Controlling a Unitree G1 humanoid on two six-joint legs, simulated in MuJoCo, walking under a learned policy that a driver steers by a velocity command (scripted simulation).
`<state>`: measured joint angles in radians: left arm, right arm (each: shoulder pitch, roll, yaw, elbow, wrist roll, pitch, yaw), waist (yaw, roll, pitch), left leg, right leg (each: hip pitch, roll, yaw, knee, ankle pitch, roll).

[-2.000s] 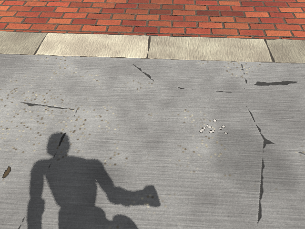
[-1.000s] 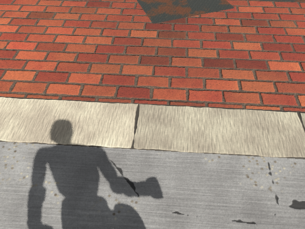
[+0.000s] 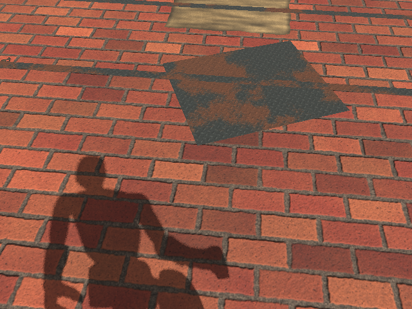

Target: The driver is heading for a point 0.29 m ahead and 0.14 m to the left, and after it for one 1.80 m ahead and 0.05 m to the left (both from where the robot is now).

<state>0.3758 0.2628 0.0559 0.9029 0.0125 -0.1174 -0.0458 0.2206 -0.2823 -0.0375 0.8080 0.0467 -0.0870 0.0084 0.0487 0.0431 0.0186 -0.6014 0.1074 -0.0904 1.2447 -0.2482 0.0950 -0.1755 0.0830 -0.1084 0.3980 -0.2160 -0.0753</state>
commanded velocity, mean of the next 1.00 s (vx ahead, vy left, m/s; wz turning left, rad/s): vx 0.37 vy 0.00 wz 0.10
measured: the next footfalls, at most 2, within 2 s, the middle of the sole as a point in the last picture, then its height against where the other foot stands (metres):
left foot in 0.28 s outside the picture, level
right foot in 0.90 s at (245, 270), level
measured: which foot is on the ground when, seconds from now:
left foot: up 0.00-0.26, down 0.28-0.90, up 0.92-1.00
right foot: down 0.00-0.28, up 0.30-0.88, down 0.90-1.00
